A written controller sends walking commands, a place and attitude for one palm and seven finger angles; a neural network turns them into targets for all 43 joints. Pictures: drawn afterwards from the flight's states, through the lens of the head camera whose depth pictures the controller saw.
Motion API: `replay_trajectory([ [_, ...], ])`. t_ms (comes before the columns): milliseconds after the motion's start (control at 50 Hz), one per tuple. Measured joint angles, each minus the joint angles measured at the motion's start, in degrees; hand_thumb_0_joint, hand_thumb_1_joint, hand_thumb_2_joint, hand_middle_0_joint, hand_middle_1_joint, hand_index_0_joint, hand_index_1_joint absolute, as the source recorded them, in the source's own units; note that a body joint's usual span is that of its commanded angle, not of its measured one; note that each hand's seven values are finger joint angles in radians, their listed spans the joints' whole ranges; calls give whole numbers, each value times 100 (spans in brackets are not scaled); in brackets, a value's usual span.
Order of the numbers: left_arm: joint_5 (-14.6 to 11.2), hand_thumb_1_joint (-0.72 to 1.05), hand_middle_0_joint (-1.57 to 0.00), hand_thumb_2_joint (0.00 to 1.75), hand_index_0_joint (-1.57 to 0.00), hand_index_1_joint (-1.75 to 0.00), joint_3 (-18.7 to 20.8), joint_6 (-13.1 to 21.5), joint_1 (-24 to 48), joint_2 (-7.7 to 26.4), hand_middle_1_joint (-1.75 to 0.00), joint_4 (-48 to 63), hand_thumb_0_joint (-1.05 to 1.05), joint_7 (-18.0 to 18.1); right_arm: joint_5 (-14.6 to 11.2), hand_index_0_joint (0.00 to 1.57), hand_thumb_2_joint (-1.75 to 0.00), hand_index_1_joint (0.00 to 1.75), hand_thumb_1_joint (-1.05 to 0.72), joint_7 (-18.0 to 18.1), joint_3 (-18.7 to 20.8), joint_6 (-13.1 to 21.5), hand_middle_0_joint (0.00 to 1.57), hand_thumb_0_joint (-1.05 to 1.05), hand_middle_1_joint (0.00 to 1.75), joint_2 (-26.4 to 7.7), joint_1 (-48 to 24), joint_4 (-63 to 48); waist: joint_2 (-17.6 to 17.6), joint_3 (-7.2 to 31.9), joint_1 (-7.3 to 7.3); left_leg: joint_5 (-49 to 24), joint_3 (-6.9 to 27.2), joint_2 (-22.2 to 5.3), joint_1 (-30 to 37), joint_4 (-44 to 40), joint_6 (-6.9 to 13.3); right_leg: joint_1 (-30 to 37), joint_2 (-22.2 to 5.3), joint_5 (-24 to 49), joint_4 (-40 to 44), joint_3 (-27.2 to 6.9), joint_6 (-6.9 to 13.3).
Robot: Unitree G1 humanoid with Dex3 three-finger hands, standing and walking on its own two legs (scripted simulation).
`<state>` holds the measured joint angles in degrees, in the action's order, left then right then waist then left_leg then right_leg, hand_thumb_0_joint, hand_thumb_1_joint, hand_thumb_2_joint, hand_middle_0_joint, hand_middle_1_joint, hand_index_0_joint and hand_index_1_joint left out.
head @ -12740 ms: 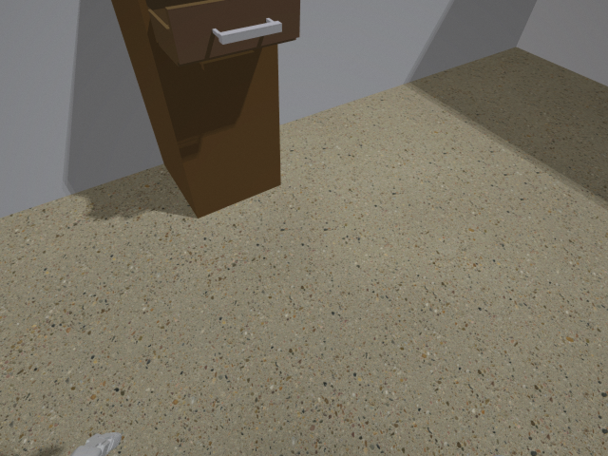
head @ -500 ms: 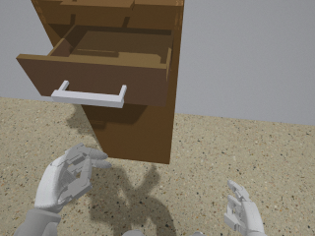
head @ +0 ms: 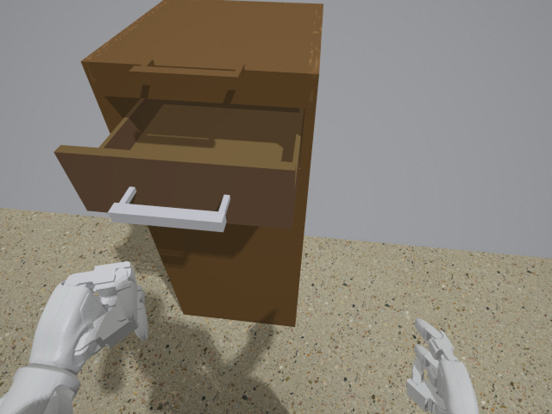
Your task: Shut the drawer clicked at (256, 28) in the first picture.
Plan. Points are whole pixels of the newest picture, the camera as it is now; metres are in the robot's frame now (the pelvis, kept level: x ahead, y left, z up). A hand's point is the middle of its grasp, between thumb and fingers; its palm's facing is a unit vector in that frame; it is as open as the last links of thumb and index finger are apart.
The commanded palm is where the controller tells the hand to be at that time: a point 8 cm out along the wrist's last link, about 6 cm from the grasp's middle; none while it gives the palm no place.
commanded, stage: raise the hand and make a fist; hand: left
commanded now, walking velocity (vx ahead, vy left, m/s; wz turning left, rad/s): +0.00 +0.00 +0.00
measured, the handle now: (172, 207) +0.40 +0.22 +0.09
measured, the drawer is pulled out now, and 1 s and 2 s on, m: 0.18 0.18 0.18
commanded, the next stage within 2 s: bring the fist close to the handle in 0.70 s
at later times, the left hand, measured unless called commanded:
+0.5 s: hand (106, 285) +0.20 +0.20 +0.18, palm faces +0.06 -0.99 -0.08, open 3.3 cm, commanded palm +0.16 +0.24 +0.19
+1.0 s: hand (130, 288) +0.21 +0.19 +0.16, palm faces +0.06 -0.99 -0.08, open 3.3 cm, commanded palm +0.18 +0.23 +0.17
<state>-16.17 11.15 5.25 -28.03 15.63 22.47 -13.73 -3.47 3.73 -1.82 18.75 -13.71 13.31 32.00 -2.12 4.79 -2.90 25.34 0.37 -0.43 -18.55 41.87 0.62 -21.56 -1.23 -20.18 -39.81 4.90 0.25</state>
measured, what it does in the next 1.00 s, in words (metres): stands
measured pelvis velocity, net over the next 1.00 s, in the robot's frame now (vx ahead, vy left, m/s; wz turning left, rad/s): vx -0.01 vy -0.02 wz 0.00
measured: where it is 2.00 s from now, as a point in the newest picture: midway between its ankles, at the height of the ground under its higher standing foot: outside the picture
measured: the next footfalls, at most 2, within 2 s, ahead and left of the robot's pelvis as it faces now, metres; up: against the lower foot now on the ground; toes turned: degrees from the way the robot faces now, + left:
none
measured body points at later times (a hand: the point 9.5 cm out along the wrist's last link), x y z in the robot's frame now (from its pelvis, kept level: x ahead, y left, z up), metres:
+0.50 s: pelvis -0.01 -0.01 +0.02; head -0.05 -0.03 +0.46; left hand +0.19 +0.26 +0.19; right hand +0.19 -0.22 -0.04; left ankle -0.04 +0.11 -0.72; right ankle +0.01 -0.12 -0.72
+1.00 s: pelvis -0.01 -0.02 +0.01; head -0.04 -0.05 +0.46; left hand +0.20 +0.24 +0.17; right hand +0.18 -0.25 -0.05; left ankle -0.04 +0.11 -0.72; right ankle +0.01 -0.12 -0.72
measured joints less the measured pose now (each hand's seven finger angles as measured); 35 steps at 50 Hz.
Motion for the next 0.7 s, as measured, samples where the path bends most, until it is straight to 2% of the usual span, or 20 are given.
replay_trajectory([
  [100,-133,90,-132,90,-132,-151,301,-447,379,28,-151,121,2,-6,-31,20,-90,30,-90,-14,-210,-50,20,1,30,110,-41,-8,-55,24,-87,-110,-3,-3,370,-287,-3,375,15,111,291,0,-3],
  [220,-146,90,-137,90,-138,-157,253,-1248,638,64,-157,318,2,-151,-64,21,-90,30,-90,6,-378,-171,20,1,30,100,-73,38,-135,-63,-159,-284,-14,26,681,-599,12,675,-4,265,573,-9,-16],
  [300,-183,90,-139,90,-139,-159,373,-1534,860,202,-159,379,2,-109,-59,21,-90,30,-90,42,-422,-231,20,1,30,96,-83,135,-107,-129,-176,-402,-18,33,818,-777,-4,791,-6,352,702,-12,1],
  [420,-332,89,-140,90,-140,-160,777,-1656,1228,260,-159,94,2,-93,-105,21,-90,30,-90,71,-413,-287,20,1,30,25,-81,307,-102,-157,-139,-526,-9,4,941,-949,-46,908,28,463,860,0,41],
  [540,-234,90,-140,90,-140,-160,632,-1858,1235,190,-160,-177,2,-155,-130,21,-90,30,-90,107,-310,-295,20,1,30,-95,-70,337,-102,-243,-65,-584,-19,-24,966,-995,-72,918,57,516,890,-7,72],
  [620,-157,90,-140,90,-140,-160,548,-1654,1183,252,-160,-110,2,-46,-93,20,-90,30,-90,121,-248,-197,20,1,30,-120,-18,347,-74,-289,-35,-599,-19,-50,980,-1010,-102,919,83,518,885,-6,103],
  [700,-208,89,-140,90,-140,-160,700,-1382,1356,321,-160,-246,2,6,-82,20,-90,30,-90,130,-229,-110,20,1,30,-127,20,437,-94,-286,-38,-602,1,-77,1003,-1024,-133,945,110,515,899,15,133],
])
